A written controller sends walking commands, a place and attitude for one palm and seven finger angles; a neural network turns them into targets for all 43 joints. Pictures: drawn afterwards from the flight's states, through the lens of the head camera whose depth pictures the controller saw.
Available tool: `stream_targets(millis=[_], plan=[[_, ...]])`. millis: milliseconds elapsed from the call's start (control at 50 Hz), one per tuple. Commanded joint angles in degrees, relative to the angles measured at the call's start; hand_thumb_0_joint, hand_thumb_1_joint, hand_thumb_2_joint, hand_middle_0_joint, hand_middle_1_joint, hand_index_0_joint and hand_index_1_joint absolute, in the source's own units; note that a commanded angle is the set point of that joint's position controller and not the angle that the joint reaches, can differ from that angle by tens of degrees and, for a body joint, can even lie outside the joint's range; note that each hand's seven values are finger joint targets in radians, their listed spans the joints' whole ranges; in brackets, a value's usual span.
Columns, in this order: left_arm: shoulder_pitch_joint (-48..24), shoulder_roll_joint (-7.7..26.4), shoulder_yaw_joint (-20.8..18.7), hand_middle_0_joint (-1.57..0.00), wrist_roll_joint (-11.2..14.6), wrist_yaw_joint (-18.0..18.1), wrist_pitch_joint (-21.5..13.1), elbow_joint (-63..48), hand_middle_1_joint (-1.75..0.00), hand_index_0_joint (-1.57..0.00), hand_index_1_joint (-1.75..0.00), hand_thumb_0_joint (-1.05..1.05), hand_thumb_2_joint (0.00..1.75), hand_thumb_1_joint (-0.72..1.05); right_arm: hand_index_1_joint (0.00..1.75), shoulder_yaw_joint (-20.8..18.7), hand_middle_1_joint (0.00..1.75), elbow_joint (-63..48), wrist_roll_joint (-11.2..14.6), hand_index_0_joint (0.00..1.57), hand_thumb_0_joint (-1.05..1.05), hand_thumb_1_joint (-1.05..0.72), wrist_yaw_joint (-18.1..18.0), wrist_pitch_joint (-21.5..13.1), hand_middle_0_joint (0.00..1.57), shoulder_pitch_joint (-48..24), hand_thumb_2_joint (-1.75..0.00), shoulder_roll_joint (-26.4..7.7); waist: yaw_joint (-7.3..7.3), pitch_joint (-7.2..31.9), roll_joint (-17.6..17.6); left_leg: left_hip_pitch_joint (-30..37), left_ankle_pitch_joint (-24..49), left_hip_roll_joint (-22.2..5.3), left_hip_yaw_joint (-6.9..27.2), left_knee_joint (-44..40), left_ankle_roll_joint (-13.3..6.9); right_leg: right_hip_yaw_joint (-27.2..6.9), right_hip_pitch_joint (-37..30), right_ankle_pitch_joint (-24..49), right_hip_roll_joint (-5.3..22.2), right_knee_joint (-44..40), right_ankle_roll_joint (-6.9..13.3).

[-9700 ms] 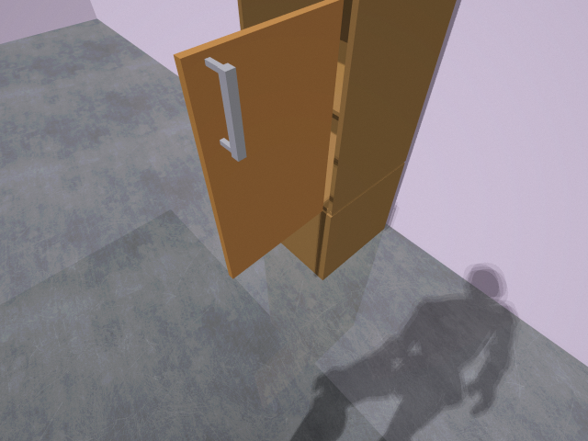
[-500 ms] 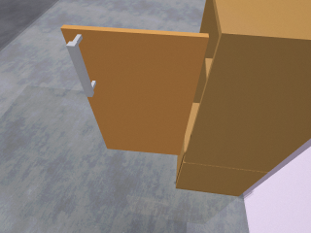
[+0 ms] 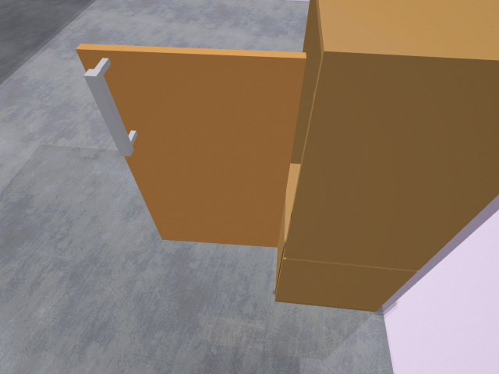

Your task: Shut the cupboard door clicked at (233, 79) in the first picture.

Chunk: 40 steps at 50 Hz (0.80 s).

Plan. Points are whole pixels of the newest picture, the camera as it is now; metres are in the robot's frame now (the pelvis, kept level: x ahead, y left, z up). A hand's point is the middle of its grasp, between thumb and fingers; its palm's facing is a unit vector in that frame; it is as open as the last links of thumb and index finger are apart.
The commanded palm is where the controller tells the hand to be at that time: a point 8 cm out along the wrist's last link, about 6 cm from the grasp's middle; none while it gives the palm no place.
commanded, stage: come to a stop and stand still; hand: left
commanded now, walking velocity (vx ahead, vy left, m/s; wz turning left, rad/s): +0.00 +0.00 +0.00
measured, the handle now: (116, 110) +0.49 +0.26 +0.16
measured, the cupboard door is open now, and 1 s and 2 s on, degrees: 92 92 92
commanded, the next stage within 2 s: look again from close up in 0.18 s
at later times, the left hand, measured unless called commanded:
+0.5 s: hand out of the picture -0.02 +0.21 -0.17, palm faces +0.01 -0.98 -0.20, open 7.3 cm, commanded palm none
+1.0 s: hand out of the picture -0.07 +0.19 -0.17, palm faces +0.04 -0.99 -0.15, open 7.4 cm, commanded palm none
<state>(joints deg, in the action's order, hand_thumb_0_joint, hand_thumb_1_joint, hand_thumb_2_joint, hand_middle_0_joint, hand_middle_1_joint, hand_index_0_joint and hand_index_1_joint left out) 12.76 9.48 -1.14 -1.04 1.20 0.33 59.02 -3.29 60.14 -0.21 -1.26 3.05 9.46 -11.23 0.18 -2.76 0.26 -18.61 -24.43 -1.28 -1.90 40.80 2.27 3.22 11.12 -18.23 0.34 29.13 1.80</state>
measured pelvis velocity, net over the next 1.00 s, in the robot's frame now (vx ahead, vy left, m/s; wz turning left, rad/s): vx -0.04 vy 0.04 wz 0.00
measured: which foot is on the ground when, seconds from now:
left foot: up 0.00-0.04, down 0.06-1.00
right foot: down 0.00-1.00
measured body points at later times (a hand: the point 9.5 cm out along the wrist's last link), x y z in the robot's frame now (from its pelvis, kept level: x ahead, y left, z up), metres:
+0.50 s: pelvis -0.04 +0.03 +0.00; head -0.04 +0.03 +0.45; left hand -0.02 +0.26 -0.16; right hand -0.02 -0.20 -0.15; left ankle -0.02 +0.12 -0.74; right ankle -0.03 -0.10 -0.74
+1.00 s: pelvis -0.04 +0.04 +0.00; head -0.03 +0.05 +0.45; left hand -0.07 +0.25 -0.16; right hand -0.03 -0.18 -0.15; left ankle -0.02 +0.12 -0.74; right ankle -0.03 -0.10 -0.74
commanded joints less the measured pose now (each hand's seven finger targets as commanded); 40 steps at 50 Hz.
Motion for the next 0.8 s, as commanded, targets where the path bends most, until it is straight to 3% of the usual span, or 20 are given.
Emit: stream_targets(millis=[0,20,40,60,80,100,140,160,180,200,220,240,260,280,320,360,400,440,540,780], plan=[[0.8,7.9,-1.2,-0.20,0.9,0.8,-1.6,-0.5,-0.30,-0.20,-0.30,0.00,0.90,0.90,0.30,0.6,0.30,0.7,-0.2,0.20,0.00,-0.90,-0.3,-2.3,0.20,4.9,-0.90,-2.2,1.08,3.6,-5.4,9.3,18.5,-1.9,1.5,-18.2,-0.5,-7.7,-2.7,33.2,10.0,-3.6,3.0],[2.0,6.5,-1.0,-0.20,1.2,0.6,-1.6,-0.2,-0.30,-0.20,-0.30,0.00,0.90,0.90,0.30,0.7,0.30,1.2,-0.5,0.20,0.00,-0.90,-0.5,-3.1,0.20,4.7,-0.90,-3.9,0.00,4.8,0.8,12.9,30.6,-6.1,4.5,-17.8,-1.9,-6.5,-1.0,27.9,7.6,-3.7,0.6],[2.5,6.0,-0.8,-0.20,1.1,0.8,-1.3,0.0,-0.30,-0.20,-0.30,0.00,0.90,0.90,0.30,0.7,0.30,1.3,-0.5,0.20,0.00,-0.90,-0.7,-3.1,0.20,4.4,-0.90,-4.9,-0.52,5.3,1.7,12.3,31.6,-8.0,4.9,-16.9,-2.6,-5.8,-1.9,21.2,6.4,-6.0,-0.5],[2.1,5.8,-0.6,-0.20,1.0,0.8,-1.0,0.6,-0.30,-0.20,-0.30,0.00,0.90,0.90,0.30,0.9,0.30,1.8,-0.6,0.20,0.00,-0.90,-0.9,-3.1,0.20,3.6,-0.90,-4.9,-0.63,4.2,3.0,11.0,29.3,-7.7,5.4,-17.2,-2.9,-5.7,-2.0,17.9,6.0,-6.9,-0.6],[1.3,5.9,-0.7,-0.20,0.9,0.7,-0.6,1.1,-0.30,-0.20,-0.30,0.00,0.90,0.90,0.30,1.0,0.30,2.5,-0.5,0.20,0.00,-0.90,-1.0,-3.2,0.20,4.0,-0.90,-4.2,-0.65,3.1,7.2,8.9,27.8,-7.3,5.9,-18.7,-3.1,-5.3,-3.9,15.7,5.8,-7.2,-0.6],[1.5,6.1,-0.7,-0.20,1.0,0.5,-0.5,1.5,-0.30,-0.20,-0.30,0.00,0.90,0.90,0.30,1.2,0.30,2.8,-0.5,0.20,0.00,-0.90,-1.1,-3.1,0.20,3.8,-0.90,-4.0,-0.85,2.2,7.6,7.5,23.9,-7.1,6.0,-19.8,-3.0,-5.5,-4.4,13.1,5.8,-8.0,-0.5],[1.6,5.7,-0.4,-0.20,1.0,0.4,-0.6,2.4,-0.30,-0.20,-0.30,0.00,0.90,0.90,0.30,1.4,0.30,3.1,-0.5,0.20,0.00,-0.90,-1.0,-3.1,0.20,4.6,-0.90,-3.6,-0.73,0.4,3.6,6.9,19.1,-6.2,5.8,-21.2,-2.5,-5.9,-4.0,11.0,5.9,-9.8,-0.3],[8.4,6.7,-0.1,-0.20,-0.3,3.2,-2.1,3.3,-0.30,-0.20,-0.30,0.00,0.90,0.90,0.30,1.3,0.30,-1.0,0.0,0.20,0.00,-0.90,-0.6,-4.4,0.20,1.2,-0.90,-5.3,-2.41,1.0,3.4,7.5,26.1,-5.2,1.6,-7.9,-2.0,-9.2,-0.4,37.0,8.9,-6.9,-1.2],[7.0,10.0,-0.5,-0.20,-0.4,3.0,-3.4,2.2,-0.30,-0.20,-0.30,0.00,0.90,0.90,0.30,2.1,0.30,-2.7,-0.2,0.20,0.00,-0.90,-0.4,-4.6,0.20,3.9,-0.90,-3.7,0.40,3.9,1.6,5.8,22.6,-3.1,1.2,-8.7,-1.4,-9.5,-5.9,53.9,11.8,-4.4,0.4],[6.4,9.4,-0.4,-0.20,0.2,2.6,-3.8,0.9,-0.30,-0.20,-0.30,0.00,0.90,0.90,0.30,2.1,0.30,-2.4,-0.4,0.20,0.00,-0.90,-0.3,-5.0,0.20,8.7,-0.90,-2.6,1.66,9.8,-1.2,7.0,17.7,-2.9,1.2,-11.7,-2.5,-9.1,-9.2,54.0,11.8,-1.2,2.0],[5.3,8.1,0.0,-0.20,0.5,2.3,-3.6,0.3,-0.30,-0.20,-0.30,0.00,0.90,0.90,0.30,2.0,0.30,-2.3,-0.5,0.20,0.00,-0.90,-0.4,-5.0,0.20,9.8,-0.90,-2.9,1.68,12.4,-1.7,8.6,21.4,-2.9,1.7,-12.3,-2.9,-6.8,-10.3,49.9,10.3,0.1,2.0],[5.5,7.4,0.2,-0.20,0.6,2.1,-3.3,-0.1,-0.30,-0.20,-0.30,0.00,0.90,0.90,0.30,2.1,0.30,-2.4,-0.3,0.20,0.00,-0.90,-0.6,-4.8,0.20,9.6,-0.90,-3.3,1.21,11.7,-1.3,9.4,23.9,-3.8,2.4,-12.8,-3.1,-6.6,-8.4,41.3,9.1,-0.5,1.8],[5.1,6.8,0.5,-0.20,0.5,1.9,-2.8,-0.3,-0.30,-0.20,-0.30,0.00,0.90,0.90,0.30,2.1,0.30,-2.7,-0.3,0.20,0.00,-0.90,-0.6,-4.6,0.20,8.7,-0.90,-3.3,0.93,7.8,-1.4,8.5,22.5,-4.1,3.2,-14.0,-3.3,-6.2,-5.1,31.4,8.1,-2.2,1.5],[4.7,6.7,0.7,-0.20,0.4,1.6,-2.4,-0.3,-0.30,-0.20,-0.30,0.00,0.90,0.90,0.30,2.4,0.30,-3.0,-0.5,0.20,0.00,-0.90,-0.6,-4.6,0.20,8.2,-0.90,-3.4,0.51,3.8,1.8,7.5,24.0,-4.5,3.5,-15.2,-3.6,-6.0,-2.4,25.4,7.2,-3.2,1.5],[5.1,6.0,0.9,-0.20,0.3,1.4,-1.8,-0.5,-0.30,-0.20,-0.30,0.00,0.90,0.90,0.30,2.6,0.30,-3.7,-0.5,0.20,0.00,-0.90,-0.4,-4.2,0.20,7.8,-0.90,-3.9,0.10,-2.0,-0.7,3.6,16.5,-4.8,5.3,-18.0,-4.2,-5.9,0.6,9.4,5.6,-5.8,1.1],[5.2,5.8,0.9,-0.20,0.1,1.2,-1.4,-0.7,-0.30,-0.20,-0.30,0.00,0.90,0.90,0.30,2.4,0.30,-4.2,-0.7,0.20,0.00,-0.90,0.0,-4.0,0.20,8.2,-0.90,-4.4,0.42,-4.9,-1.0,1.3,7.0,-4.2,6.6,-20.9,-4.4,-6.6,3.5,-0.7,4.9,-7.6,1.1],[5.9,6.2,0.7,-0.20,0.0,1.0,-1.3,-1.2,-0.30,-0.20,-0.30,0.00,0.90,0.90,0.30,2.3,0.30,-4.4,-0.9,0.20,0.00,-0.90,0.2,-3.8,0.20,8.6,-0.90,-4.8,0.19,-5.3,1.2,-0.7,1.6,-4.0,7.1,-22.9,-4.6,-6.3,3.4,-3.3,4.6,-7.7,1.0],[6.8,6.0,0.6,-0.20,-0.1,1.0,-1.1,-1.4,-0.30,-0.20,-0.30,0.00,0.90,0.90,0.30,2.1,0.30,-4.6,-1.0,0.20,0.00,-0.90,0.3,-3.7,0.20,9.1,-0.90,-5.4,0.11,-5.1,0.2,-1.8,-2.2,-4.0,8.3,-24.4,-4.8,-5.9,3.9,-5.2,4.3,-7.0,0.7],[9.1,5.2,0.6,-0.20,-0.2,0.8,-1.0,-1.3,-0.30,-0.20,-0.30,0.00,0.90,0.90,0.30,2.1,0.30,-4.5,-1.0,0.20,0.00,-0.90,0.4,-3.8,0.20,9.3,-0.90,-5.9,-0.51,-3.0,1.6,-2.5,-4.7,-4.6,9.6,-26.6,-5.3,-4.4,1.9,-2.7,3.7,-5.3,0.2],[10.9,4.6,1.3,-0.20,0.1,0.9,-1.8,1.6,-0.30,-0.20,-0.30,0.00,0.90,0.90,0.30,2.8,0.30,-0.5,-0.3,0.20,0.00,-0.90,0.3,-4.6,0.20,10.9,-0.90,-4.0,-0.24,-2.4,-0.6,2.6,5.5,-3.9,7.4,-24.6,-5.0,-5.7,2.1,3.2,5.5,-8.2,0.2]])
